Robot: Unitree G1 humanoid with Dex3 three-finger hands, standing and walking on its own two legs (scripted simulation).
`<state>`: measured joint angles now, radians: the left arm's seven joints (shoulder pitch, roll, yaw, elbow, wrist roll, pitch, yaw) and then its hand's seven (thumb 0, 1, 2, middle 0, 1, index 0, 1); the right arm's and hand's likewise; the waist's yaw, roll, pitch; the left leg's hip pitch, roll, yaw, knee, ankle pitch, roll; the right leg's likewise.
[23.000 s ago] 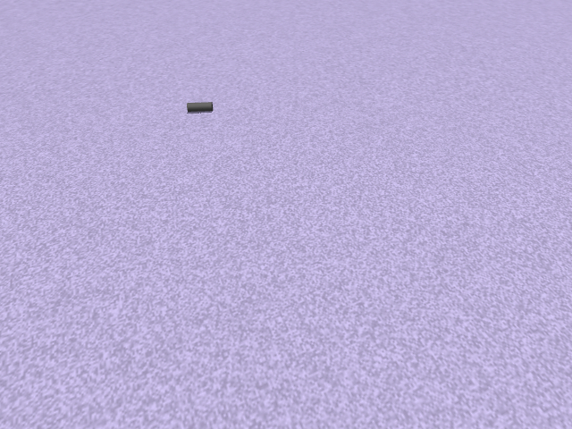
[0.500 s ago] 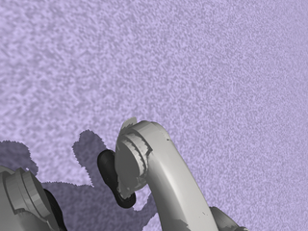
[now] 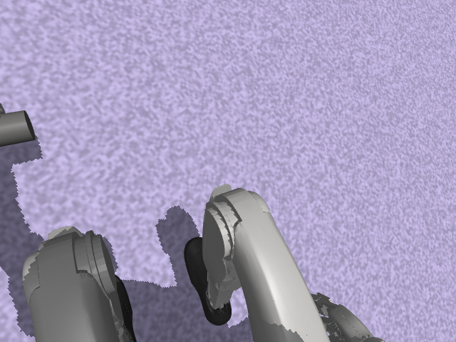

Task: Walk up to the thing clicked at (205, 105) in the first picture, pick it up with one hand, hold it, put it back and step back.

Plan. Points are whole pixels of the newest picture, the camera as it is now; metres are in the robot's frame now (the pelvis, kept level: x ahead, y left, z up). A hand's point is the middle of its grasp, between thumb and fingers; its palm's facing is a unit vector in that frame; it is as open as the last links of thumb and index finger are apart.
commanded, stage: settle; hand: left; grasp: from above
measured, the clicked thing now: out of the picture +0.49 +0.30 -0.21
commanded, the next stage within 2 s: lift in 0.10 s
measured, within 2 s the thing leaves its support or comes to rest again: neither
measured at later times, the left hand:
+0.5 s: hand out of the picture +0.47 +0.31 -0.12, palm faces -0.47 -0.10 -0.87, open 8.1 cm
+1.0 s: hand out of the picture +0.38 +0.31 +0.05, palm faces -0.46 -0.13 -0.88, open 8.2 cm
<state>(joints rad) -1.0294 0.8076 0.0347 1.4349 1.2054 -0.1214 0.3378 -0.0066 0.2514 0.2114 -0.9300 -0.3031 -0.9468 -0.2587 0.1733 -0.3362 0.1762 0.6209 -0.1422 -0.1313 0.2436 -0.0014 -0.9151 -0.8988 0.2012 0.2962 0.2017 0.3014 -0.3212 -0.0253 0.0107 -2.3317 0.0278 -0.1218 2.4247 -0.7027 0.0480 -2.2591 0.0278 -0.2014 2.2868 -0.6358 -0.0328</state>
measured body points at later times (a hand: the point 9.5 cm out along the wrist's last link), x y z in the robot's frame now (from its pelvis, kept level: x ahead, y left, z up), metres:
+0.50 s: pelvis +0.00 +0.00 +0.04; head +0.24 +0.07 +0.41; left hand +0.49 +0.31 -0.07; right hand +0.05 -0.27 -0.06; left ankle +0.07 +0.11 -0.30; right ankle +0.11 -0.10 -0.30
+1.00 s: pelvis +0.00 +0.01 +0.16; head +0.18 +0.06 +0.57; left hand +0.40 +0.32 +0.10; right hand +0.13 -0.25 +0.04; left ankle +0.07 +0.11 -0.30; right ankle +0.11 -0.10 -0.30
